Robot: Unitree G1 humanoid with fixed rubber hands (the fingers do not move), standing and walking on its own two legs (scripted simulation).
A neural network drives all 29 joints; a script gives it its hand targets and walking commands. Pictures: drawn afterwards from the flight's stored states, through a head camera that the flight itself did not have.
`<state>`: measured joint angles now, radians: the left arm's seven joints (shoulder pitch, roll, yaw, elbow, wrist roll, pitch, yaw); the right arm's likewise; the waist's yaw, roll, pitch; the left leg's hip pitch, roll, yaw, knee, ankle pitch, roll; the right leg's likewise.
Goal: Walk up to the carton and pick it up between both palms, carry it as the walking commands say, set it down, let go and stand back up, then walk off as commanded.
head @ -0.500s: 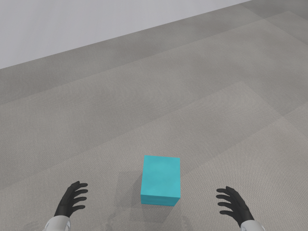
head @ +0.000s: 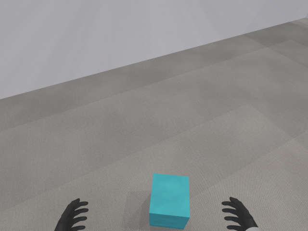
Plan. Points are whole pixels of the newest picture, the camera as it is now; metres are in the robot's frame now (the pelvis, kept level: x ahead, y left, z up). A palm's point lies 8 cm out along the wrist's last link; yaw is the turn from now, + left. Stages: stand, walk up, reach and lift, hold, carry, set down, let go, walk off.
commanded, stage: let go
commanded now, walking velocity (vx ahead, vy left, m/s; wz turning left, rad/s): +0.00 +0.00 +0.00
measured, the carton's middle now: (168, 201) +0.42 -0.09 -0.65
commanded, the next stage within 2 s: stand in 0.06 s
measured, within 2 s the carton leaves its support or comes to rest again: neither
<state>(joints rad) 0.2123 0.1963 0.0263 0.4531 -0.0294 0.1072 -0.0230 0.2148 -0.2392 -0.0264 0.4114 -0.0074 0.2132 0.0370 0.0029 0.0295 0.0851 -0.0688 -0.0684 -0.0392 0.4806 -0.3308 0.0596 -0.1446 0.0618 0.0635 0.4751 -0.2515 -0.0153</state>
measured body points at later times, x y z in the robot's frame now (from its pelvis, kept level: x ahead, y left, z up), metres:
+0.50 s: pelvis +0.02 -0.02 +0.00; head +0.03 -0.04 +0.45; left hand +0.14 +0.28 -0.09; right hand +0.18 -0.30 -0.10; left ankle -0.04 +0.08 -0.74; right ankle +0.01 -0.11 -0.74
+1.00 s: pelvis +0.01 -0.03 +0.01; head +0.01 -0.04 +0.46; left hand +0.11 +0.28 -0.10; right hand +0.15 -0.32 -0.11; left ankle -0.04 +0.08 -0.74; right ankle +0.01 -0.11 -0.74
